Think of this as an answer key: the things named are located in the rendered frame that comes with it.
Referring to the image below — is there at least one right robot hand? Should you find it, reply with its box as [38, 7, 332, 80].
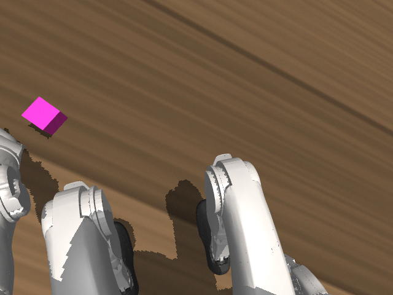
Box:
[284, 254, 328, 295]

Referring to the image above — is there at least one left robot foot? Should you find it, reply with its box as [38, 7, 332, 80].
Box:
[114, 222, 139, 295]

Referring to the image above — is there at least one left robot arm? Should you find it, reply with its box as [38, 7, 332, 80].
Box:
[0, 128, 31, 295]

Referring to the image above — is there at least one right robot foot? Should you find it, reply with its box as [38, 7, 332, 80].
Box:
[196, 199, 230, 275]

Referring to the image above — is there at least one cube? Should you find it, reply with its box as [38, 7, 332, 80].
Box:
[21, 97, 68, 135]

